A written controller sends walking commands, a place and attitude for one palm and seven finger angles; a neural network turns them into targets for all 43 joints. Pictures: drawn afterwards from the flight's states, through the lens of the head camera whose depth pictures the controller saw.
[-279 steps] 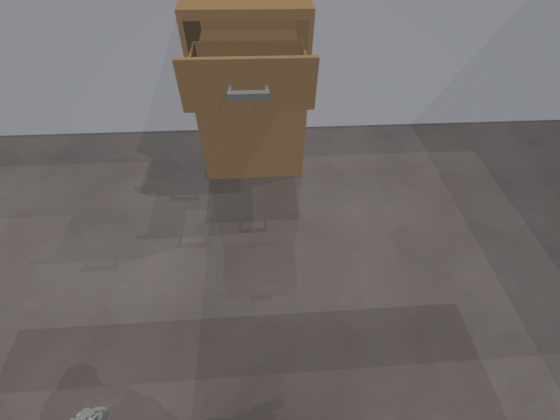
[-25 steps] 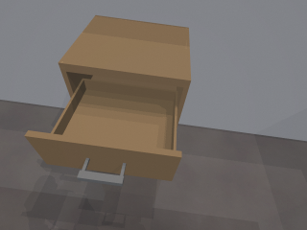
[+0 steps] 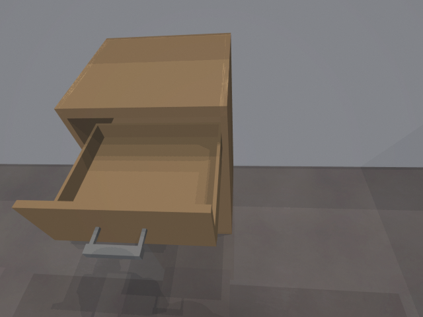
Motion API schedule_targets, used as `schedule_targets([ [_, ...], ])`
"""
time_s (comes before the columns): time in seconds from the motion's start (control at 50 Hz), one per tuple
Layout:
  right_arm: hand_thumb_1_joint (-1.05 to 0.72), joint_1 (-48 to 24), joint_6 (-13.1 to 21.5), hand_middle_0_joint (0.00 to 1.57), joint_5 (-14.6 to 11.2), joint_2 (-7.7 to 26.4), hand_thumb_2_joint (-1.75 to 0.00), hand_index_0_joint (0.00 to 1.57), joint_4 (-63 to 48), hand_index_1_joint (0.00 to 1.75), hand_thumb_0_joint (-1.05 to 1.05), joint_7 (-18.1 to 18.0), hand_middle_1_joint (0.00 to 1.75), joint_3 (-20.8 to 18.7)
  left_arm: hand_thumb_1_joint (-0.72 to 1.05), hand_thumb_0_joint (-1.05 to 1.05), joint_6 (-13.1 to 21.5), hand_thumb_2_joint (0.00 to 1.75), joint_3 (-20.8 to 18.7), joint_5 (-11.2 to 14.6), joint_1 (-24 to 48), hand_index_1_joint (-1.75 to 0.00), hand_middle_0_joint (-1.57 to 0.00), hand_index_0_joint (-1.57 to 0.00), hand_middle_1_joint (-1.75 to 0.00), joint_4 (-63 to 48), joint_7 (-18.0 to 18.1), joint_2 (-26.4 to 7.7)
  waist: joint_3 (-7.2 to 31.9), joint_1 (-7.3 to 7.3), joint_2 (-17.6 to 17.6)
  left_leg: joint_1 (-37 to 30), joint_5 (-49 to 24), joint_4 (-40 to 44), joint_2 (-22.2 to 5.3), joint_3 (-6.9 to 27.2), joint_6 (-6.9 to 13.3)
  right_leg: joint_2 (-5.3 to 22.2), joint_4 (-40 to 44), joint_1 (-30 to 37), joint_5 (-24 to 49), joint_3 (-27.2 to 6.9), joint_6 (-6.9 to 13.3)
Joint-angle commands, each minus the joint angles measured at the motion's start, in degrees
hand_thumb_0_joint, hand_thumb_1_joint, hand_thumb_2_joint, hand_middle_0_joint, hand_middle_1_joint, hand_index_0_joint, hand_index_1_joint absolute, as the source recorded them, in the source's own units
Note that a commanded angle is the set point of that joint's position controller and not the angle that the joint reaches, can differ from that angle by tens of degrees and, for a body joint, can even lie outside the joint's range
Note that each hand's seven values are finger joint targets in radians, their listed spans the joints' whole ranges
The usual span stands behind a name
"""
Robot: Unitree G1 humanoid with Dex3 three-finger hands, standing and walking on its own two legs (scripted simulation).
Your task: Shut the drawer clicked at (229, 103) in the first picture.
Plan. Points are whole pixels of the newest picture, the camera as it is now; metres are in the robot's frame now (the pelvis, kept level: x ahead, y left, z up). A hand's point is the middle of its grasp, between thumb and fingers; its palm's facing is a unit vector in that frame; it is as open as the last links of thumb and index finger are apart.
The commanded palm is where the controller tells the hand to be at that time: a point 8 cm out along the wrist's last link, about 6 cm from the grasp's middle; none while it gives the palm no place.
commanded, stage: come to a stop and stand still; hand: left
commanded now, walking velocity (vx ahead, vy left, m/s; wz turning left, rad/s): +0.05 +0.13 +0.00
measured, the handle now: (117, 242) +0.29 +0.26 -0.09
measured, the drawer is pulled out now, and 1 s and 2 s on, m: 0.30 0.30 0.30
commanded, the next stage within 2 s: look again from close up in 0.78 s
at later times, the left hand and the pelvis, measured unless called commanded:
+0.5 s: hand out of the picture -0.05 +0.21 -0.18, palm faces +0.07 -0.98 -0.20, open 7.4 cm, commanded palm none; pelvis -0.02 +0.03 +0.00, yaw +0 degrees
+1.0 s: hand out of the picture -0.03 +0.19 -0.18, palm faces +0.04 -0.98 -0.18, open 7.3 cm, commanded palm none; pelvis -0.02 +0.03 -0.01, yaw +1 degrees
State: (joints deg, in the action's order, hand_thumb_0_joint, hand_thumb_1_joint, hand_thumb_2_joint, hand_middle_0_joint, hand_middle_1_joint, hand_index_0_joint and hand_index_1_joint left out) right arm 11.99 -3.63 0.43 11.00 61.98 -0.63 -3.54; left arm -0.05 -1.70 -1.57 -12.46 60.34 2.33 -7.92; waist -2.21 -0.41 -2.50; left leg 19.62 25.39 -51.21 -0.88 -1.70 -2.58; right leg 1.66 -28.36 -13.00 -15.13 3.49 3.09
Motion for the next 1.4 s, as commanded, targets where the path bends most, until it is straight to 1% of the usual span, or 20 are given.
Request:
schedule_targets([
  [0.0, -0.90, 1.6, 0.7, 0.20, 0.2, 3.1, -0.90, 0.20, -3.6, 0.30, 0.00, 0.1, 0.30, -0.5, 0.90, 0.00, 0.7, 0.90, -2.8, 0.2, -5.3, -0.30, -0.20, -0.20, -0.30, -2.1, 0.9, -12.2, 2.0, -2.00, 10.2, 5.6, -0.9, -2.6, -0.8, 1.9, -0.9, 16.6, 9.8, 7.6, 28.3, -13.4, 7.7],
  [0.2, -0.90, 2.5, 1.7, 0.20, 0.2, 2.2, -0.90, 0.20, -4.9, 0.30, 0.00, 0.4, 0.30, 0.6, 0.90, 0.00, 0.1, 0.90, -3.3, -0.3, -5.7, -0.30, -0.20, -0.20, -0.30, -2.2, 0.2, -13.1, 2.5, -2.82, 12.2, -3.6, -2.1, 15.4, 0.1, -0.5, 0.7, 14.6, 15.5, 3.0, 1.5, -16.3, 7.0],
  [0.28, -0.90, 10.7, 3.1, 0.20, 0.4, 1.7, -0.90, 0.20, -1.4, 0.30, 0.00, -0.3, 0.30, 1.6, 0.90, 0.00, -0.5, 0.90, -2.1, 0.5, -2.0, -0.30, -0.20, -0.20, -0.30, -1.5, -0.3, -9.4, 0.1, 1.51, 7.3, -18.6, -9.4, 32.9, -1.1, 0.3, 2.6, 6.8, 12.4, -10.7, -14.1, -10.4, 0.5],
  [0.34, -0.90, 8.9, 3.7, 0.20, 1.1, 7.1, -0.90, 0.20, -2.2, 0.30, 0.00, -1.0, 0.30, 1.4, 0.90, 0.00, -0.3, 0.90, -1.0, 0.5, -4.1, -0.30, -0.20, -0.20, -0.30, -1.5, -1.1, -4.3, -2.2, 0.07, -4.9, -4.3, 8.1, 42.6, -12.5, 14.5, 7.7, -0.9, -1.4, -6.0, -5.8, -1.0, -2.5],
  [0.36, -0.90, 6.4, 4.1, 0.20, 0.9, 6.0, -0.90, 0.20, -1.8, 0.30, 0.00, -1.1, 0.30, 1.6, 0.90, 0.00, -0.6, 0.90, -0.8, -0.1, -3.3, -0.30, -0.20, -0.20, -0.30, -0.5, -1.1, -4.1, -4.9, 0.05, -10.3, -2.3, 9.5, 46.0, -13.0, 16.2, 8.2, -0.7, -5.6, -6.0, -4.4, -0.3, -3.2],
  [0.38, -0.90, 5.1, 4.3, 0.20, 0.7, 5.2, -0.90, 0.20, -2.0, 0.30, 0.00, -1.4, 0.30, 2.0, 0.90, 0.00, -0.7, 0.90, -0.7, -0.2, -4.1, -0.30, -0.20, -0.20, -0.30, 0.2, -1.3, -4.5, -6.7, -0.49, -10.5, -1.8, 5.2, 45.9, -12.5, 15.5, 8.8, -0.3, -9.2, -6.7, -4.5, -1.2, -3.2],
  [0.46, -0.90, 5.9, 5.2, 0.20, 0.6, 3.6, -0.90, 0.20, 0.0, 0.30, 0.00, -2.4, 0.30, 2.5, 0.90, 0.00, -0.1, 0.90, -0.1, 0.4, -6.7, -0.30, -0.20, -0.20, -0.30, 2.5, -1.3, -3.3, -4.4, -1.10, -5.2, -9.5, -26.6, 37.2, -11.6, 9.5, 9.7, 0.8, -6.9, -6.2, -4.4, -2.0, -3.6],
  [0.5, -0.90, 7.6, 5.4, 0.20, 0.3, 3.1, -0.90, 0.20, 1.5, 0.30, 0.00, -2.8, 0.30, 2.7, 0.90, 0.00, 0.6, 0.90, 0.0, 1.0, -8.7, -0.30, -0.20, -0.20, -0.30, 4.0, -1.0, -3.7, -2.4, -1.23, -2.3, -12.0, -40.5, 30.5, -9.1, 6.6, 7.6, 1.0, 4.2, -0.4, 6.9, -3.1, -3.3],
  [0.54, -0.90, 9.5, 5.6, 0.20, -0.4, 1.3, -0.90, 0.20, 2.1, 0.30, 0.00, -2.7, 0.30, 2.7, 0.90, 0.00, 1.3, 0.90, 0.2, 1.2, -11.2, -0.30, -0.20, -0.20, -0.30, 5.9, -0.5, -5.4, 1.3, -0.42, 0.0, -10.5, -33.7, 28.9, -5.8, 4.3, 4.2, 4.8, 5.8, 7.3, 23.9, -6.3, -1.9],
  [0.56, -0.90, 9.4, 5.3, 0.20, -0.3, 0.4, -0.90, 0.20, 2.6, 0.30, 0.00, -2.7, 0.30, 2.9, 0.90, 0.00, 1.7, 0.90, 0.2, 1.2, -11.5, -0.30, -0.20, -0.20, -0.30, 6.6, -0.3, -5.4, 2.4, -0.25, 5.2, -11.1, -30.5, 28.4, -5.1, 3.6, 3.3, 5.2, 4.9, 8.3, 31.6, -7.0, -1.2],
  [0.6, -0.90, 10.7, 4.8, 0.20, -0.4, 0.0, -0.90, 0.20, 3.4, 0.30, 0.00, -2.6, 0.30, 2.8, 0.90, 0.00, 2.0, 0.90, 0.5, 1.4, -10.4, -0.30, -0.20, -0.20, -0.30, 6.6, -0.1, -5.1, 2.7, 0.49, 9.7, -11.0, -23.9, 29.8, -4.7, 2.6, 2.7, 5.8, 5.0, 9.7, 36.7, -6.5, -0.7],
  [0.68, -0.90, 10.9, 4.7, 0.20, -0.2, -1.0, -0.90, 0.20, 4.6, 0.30, 0.00, -2.7, 0.30, 3.2, 0.90, 0.00, 1.5, 0.90, 0.7, 1.4, -9.0, -0.30, -0.20, -0.20, -0.30, 6.4, 0.1, -4.1, 0.0, 0.36, 2.8, -11.5, -22.1, 31.8, -5.1, 2.8, 2.7, 4.6, 6.8, 6.9, 24.5, -6.5, -0.7],
  [0.84, -0.90, 11.3, 4.6, 0.20, -0.1, -1.0, -0.90, 0.20, 4.3, 0.30, 0.00, -2.7, 0.30, 3.4, 0.90, 0.00, 1.2, 0.90, 0.6, 1.2, -8.9, -0.30, -0.20, -0.20, -0.30, 6.2, 0.0, -3.7, -2.6, 0.21, 1.8, -11.3, -20.5, 32.6, -5.2, 3.0, 3.0, 3.7, 8.9, 4.5, 16.7, -6.7, -0.8],
  [0.86, -0.90, 2.6, 5.6, 0.20, -0.3, 2.1, -0.90, 0.20, 0.1, 0.30, 0.00, -1.7, 0.30, 2.6, 0.90, 0.00, 3.2, 0.90, 0.2, 0.6, -14.2, -0.30, -0.20, -0.20, -0.30, 7.3, 2.5, -7.2, -2.7, -3.31, 6.9, -3.5, -16.5, 16.4, -4.4, -1.7, 1.2, 8.3, 5.7, 6.8, 50.1, -10.6, -4.8],
  [0.88, -0.90, 6.7, 4.8, 0.20, -0.2, -0.8, -0.90, 0.20, -2.9, 0.30, 0.00, -1.6, 0.30, 2.6, 0.90, 0.00, 3.7, 0.90, -0.3, 0.5, -14.0, -0.30, -0.20, -0.20, -0.30, 4.6, 2.2, -8.8, 2.0, 0.13, 7.0, -1.9, -1.5, 14.1, -2.5, 2.1, 2.7, 12.3, 6.0, 9.7, 48.5, -14.4, -2.2],
  [0.9, -0.90, 8.4, 4.2, 0.20, 0.0, -0.8, -0.90, 0.20, -2.9, 0.30, 0.00, -1.2, 0.30, 2.5, 0.90, 0.00, 3.6, 0.90, -0.1, 0.5, -10.1, -0.30, -0.20, -0.20, -0.30, 2.8, 1.4, -9.7, 6.3, 1.17, 5.8, -2.9, -1.1, 15.3, -2.6, 0.4, 2.8, 12.9, 6.1, 10.3, 36.8, -14.3, 2.2],
  [0.92, -0.90, 9.6, 4.3, 0.20, 0.0, -1.1, -0.90, 0.20, -2.5, 0.30, 0.00, -1.1, 0.30, 2.5, 0.90, 0.00, 3.4, 0.90, 0.3, 0.4, -8.0, -0.30, -0.20, -0.20, -0.30, 1.5, 1.1, -8.1, 7.5, 2.21, 6.4, -6.9, -3.4, 17.8, -1.7, 0.3, 2.6, 11.4, 6.2, 5.6, 23.7, -12.7, 3.5],
  [0.96, -0.90, 11.5, 4.6, 0.20, 0.4, -0.2, -0.90, 0.20, -1.7, 0.30, 0.00, -0.8, 0.30, 2.6, 0.90, 0.00, 2.7, 0.90, 0.7, 0.8, -5.4, -0.30, -0.20, -0.20, -0.30, 0.4, 0.7, -6.3, 2.1, 3.20, 3.7, -9.8, -9.9, 23.5, -2.6, 2.0, 3.1, 6.8, 5.8, -3.3, 5.8, -9.6, 1.6],
  [1.0, -0.90, 10.6, 5.0, 0.20, 0.6, 1.0, -0.90, 0.20, -2.1, 0.30, 0.00, -0.8, 0.30, 2.7, 0.90, 0.00, 1.9, 0.90, 1.0, 0.8, -5.6, -0.30, -0.20, -0.20, -0.30, -0.3, 0.4, -5.5, -2.0, 1.87, -1.1, -5.2, -11.3, 26.6, -5.3, 4.6, 4.4, 3.7, 5.3, -4.3, -0.8, -7.9, 0.2],
  [1.38, -0.90, 8.9, 6.2, 0.20, 0.2, 4.2, -0.90, 0.20, -0.9, 0.30, 0.00, -1.2, 0.30, 3.6, 0.90, 0.00, 0.8, 0.90, 1.3, 1.0, -7.2, -0.30, -0.20, -0.20, -0.30, -1.5, 0.1, -6.5, -0.8, 0.12, 2.2, -8.6, -23.7, 30.1, -5.3, 4.9, 5.2, 3.7, 2.5, 1.8, 9.1, -5.8, -0.9],
])
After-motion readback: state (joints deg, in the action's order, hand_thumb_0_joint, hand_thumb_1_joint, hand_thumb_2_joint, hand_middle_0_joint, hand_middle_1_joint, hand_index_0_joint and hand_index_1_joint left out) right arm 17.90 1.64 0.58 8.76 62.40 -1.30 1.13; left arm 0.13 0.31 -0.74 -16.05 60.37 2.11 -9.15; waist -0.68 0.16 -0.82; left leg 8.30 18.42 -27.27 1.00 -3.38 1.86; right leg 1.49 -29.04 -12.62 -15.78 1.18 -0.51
